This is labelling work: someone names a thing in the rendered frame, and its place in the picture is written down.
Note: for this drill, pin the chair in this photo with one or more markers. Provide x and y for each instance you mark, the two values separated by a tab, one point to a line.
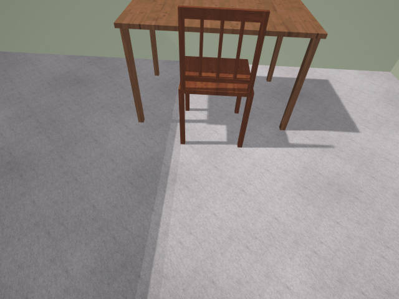
218	76

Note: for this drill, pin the table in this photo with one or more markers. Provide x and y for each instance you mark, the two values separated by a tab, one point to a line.
287	18

